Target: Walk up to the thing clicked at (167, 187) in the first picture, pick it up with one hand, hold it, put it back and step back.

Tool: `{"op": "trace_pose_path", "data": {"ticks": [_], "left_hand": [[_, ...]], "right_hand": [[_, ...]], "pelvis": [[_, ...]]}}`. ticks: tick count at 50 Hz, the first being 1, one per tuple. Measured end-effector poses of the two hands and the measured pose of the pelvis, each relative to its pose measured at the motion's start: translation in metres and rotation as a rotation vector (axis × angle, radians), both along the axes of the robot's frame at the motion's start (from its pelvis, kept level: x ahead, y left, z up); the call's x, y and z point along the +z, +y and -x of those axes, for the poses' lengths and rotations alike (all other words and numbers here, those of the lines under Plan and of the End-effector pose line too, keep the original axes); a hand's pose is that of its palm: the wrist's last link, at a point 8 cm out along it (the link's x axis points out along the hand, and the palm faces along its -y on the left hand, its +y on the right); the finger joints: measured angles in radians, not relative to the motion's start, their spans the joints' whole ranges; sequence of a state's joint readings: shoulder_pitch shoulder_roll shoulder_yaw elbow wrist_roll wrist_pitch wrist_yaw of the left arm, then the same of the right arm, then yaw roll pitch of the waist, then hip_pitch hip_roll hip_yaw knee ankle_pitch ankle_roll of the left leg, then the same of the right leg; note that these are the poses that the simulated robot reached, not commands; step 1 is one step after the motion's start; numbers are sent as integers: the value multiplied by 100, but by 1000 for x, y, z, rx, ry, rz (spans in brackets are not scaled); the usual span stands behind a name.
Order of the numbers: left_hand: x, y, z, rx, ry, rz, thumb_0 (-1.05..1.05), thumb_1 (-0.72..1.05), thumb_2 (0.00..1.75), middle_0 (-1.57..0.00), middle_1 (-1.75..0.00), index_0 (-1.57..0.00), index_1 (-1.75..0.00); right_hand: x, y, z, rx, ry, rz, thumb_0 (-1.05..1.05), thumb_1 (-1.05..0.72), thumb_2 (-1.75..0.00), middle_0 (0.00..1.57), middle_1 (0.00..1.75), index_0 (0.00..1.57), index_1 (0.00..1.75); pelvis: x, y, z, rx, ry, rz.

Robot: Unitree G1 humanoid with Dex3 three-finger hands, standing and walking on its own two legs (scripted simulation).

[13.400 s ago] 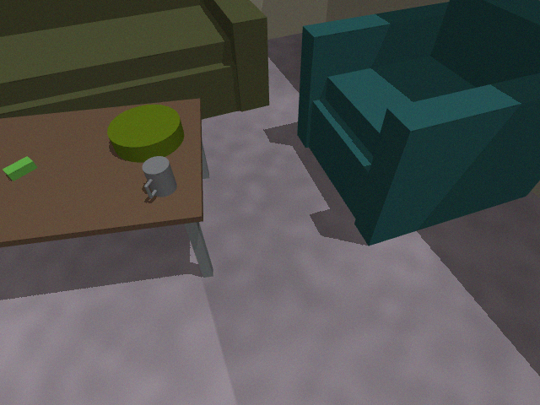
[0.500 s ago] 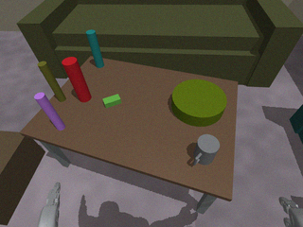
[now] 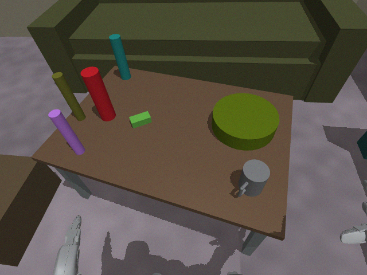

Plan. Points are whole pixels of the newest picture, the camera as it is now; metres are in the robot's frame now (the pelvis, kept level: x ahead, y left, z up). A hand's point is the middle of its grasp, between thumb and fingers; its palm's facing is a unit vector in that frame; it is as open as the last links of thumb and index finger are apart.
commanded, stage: go down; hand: right
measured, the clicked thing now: (250, 181) +0.45 -0.18 -0.23
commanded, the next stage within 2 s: approach in 0.92 s
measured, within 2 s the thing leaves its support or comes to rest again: neither
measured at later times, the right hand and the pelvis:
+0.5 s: hand out of the picture +0.32 -0.36 +0.04, palm faces +0.17 +0.98 -0.13, open 17.4 cm; pelvis +0.00 +0.00 +0.01, yaw +1 degrees
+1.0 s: hand out of the picture +0.35 -0.38 +0.06, palm faces +0.18 +0.98 -0.09, open 17.4 cm; pelvis +0.00 -0.01 +0.01, yaw +2 degrees
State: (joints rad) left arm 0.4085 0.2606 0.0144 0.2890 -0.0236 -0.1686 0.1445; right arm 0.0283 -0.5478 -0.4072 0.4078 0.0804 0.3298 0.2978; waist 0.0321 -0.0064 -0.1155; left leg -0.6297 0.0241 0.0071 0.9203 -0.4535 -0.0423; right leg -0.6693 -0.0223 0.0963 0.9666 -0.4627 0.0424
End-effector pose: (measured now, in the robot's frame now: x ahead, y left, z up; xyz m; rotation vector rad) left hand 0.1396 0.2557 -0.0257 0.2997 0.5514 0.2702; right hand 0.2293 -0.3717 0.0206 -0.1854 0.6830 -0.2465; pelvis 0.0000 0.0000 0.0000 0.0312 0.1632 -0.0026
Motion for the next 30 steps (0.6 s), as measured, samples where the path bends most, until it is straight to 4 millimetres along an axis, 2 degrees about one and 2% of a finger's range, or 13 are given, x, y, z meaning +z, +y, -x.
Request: {"op": "trace_pose_path", "data": {"ticks": [7,13,22,30], "left_hand": [[-1,3,8,9,37,-7,-1,-55,7,-6,-5,-6,-6],[4,4,7,2,47,-18,-1,-55,7,-6,-5,-5,-6],[-2,1,2,-16,91,-28,-1,-55,7,-6,-5,-5,-5],[-4,-4,6,-16,108,-17,-1,-55,7,-6,-5,-5,-5]], "right_hand": [[11,-11,-30,26,-49,-52,0,48,-4,6,5,6,5],[15,-21,-39,28,-110,-66,0,49,-5,5,5,6,5],[29,-35,-57,34,-221,-73,-1,52,-4,6,5,6,5],[40,-42,-74,42,-272,-82,-1,53,-2,6,5,6,5]], "pelvis": [[5,-3,-1,18,1,3],[8,-4,-2,23,3,4],[9,-4,-1,20,17,-1],[10,-5,0,22,26,-3]]}}
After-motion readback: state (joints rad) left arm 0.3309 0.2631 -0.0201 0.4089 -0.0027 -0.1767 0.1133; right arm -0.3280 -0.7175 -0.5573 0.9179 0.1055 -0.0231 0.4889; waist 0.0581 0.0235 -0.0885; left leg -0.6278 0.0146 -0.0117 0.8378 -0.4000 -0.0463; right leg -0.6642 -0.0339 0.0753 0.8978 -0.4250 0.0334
